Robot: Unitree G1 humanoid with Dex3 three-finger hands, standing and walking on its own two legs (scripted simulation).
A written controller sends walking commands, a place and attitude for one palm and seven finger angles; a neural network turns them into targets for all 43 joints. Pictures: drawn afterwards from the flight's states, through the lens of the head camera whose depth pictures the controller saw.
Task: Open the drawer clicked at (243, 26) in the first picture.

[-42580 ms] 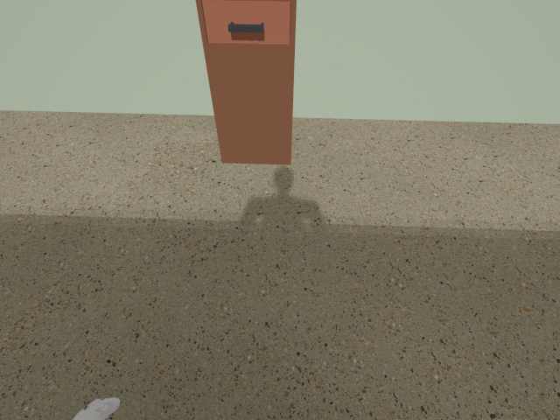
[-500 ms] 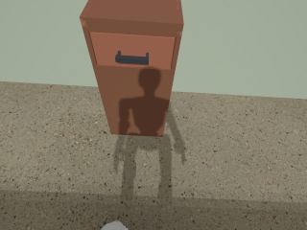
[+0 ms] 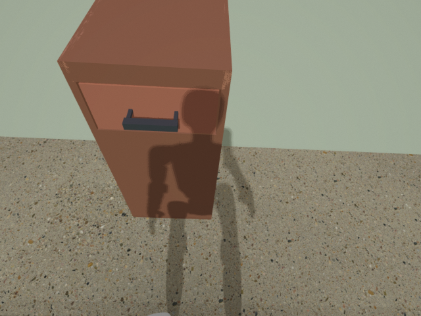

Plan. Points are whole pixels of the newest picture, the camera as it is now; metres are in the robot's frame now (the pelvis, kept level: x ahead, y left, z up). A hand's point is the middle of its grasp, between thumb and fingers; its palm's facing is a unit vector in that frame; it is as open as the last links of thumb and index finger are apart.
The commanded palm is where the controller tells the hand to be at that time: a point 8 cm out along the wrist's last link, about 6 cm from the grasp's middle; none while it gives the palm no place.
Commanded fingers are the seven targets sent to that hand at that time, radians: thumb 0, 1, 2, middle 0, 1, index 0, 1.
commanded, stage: come to a stop and stand still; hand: left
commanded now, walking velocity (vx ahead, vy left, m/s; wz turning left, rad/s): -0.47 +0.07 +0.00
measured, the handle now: (152, 119) +0.56 +0.19 -0.02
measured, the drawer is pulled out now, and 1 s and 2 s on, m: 0.00 0.00 0.00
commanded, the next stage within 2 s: look again from close up in 1.32 s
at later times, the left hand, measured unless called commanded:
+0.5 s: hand (120, 305) +0.15 +0.20 -0.17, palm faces +0.05 -0.96 -0.27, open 7.4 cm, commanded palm none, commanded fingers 0.00 0.90 0.90 -0.20 -0.30 -0.20 -0.30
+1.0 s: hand out of the picture +0.09 +0.17 -0.16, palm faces +0.02 -0.97 -0.23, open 7.4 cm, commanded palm none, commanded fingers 0.00 0.90 0.90 -0.20 -0.30 -0.20 -0.30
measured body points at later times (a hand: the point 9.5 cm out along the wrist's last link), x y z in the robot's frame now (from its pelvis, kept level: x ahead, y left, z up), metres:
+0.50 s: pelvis +0.07 -0.01 +0.01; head +0.15 -0.01 +0.45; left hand +0.15 +0.25 -0.15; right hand +0.17 -0.28 -0.14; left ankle +0.08 +0.09 -0.73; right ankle +0.04 -0.14 -0.72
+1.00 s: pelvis +0.05 -0.02 +0.01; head +0.03 -0.02 +0.45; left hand +0.09 +0.22 -0.14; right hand +0.13 -0.25 -0.14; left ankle +0.08 +0.08 -0.72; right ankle +0.03 -0.15 -0.72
